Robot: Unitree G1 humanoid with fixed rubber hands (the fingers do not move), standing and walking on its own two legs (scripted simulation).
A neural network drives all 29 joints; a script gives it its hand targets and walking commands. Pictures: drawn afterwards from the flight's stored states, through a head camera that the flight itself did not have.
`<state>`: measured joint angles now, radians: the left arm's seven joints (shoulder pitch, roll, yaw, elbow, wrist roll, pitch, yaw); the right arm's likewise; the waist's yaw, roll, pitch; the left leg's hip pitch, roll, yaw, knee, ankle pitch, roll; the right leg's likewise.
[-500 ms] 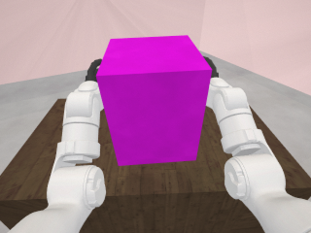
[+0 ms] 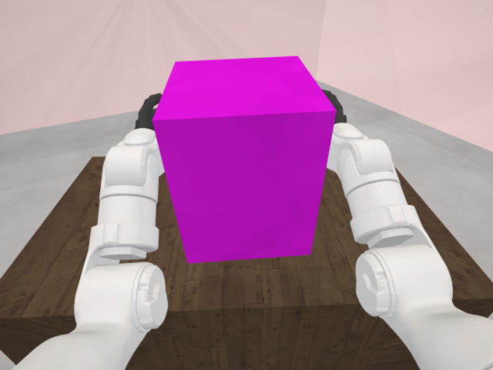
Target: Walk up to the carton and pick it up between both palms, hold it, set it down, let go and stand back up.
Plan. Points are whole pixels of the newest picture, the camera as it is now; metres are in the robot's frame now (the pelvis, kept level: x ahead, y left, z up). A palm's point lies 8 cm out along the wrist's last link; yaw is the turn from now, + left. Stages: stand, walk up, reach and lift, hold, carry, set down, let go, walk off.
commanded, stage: hold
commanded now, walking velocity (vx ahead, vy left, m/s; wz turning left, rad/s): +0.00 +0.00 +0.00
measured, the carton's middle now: (243, 158) +0.37 +0.01 +0.23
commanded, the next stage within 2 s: set down in 1.82 s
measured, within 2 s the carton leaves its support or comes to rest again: neither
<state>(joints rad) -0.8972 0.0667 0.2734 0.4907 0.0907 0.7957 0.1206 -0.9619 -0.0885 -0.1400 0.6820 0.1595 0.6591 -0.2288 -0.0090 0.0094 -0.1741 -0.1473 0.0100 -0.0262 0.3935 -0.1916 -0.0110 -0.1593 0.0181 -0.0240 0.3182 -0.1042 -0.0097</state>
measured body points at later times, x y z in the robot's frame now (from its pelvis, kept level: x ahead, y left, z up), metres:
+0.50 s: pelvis +0.00 +0.00 +0.00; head -0.09 +0.00 +0.44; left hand +0.38 +0.16 +0.27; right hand +0.39 -0.13 +0.27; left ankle +0.02 +0.12 -0.75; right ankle +0.05 -0.11 -0.75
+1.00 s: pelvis +0.00 +0.00 +0.00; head -0.09 +0.00 +0.44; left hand +0.38 +0.16 +0.27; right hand +0.39 -0.13 +0.27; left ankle +0.02 +0.12 -0.75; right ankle +0.05 -0.11 -0.75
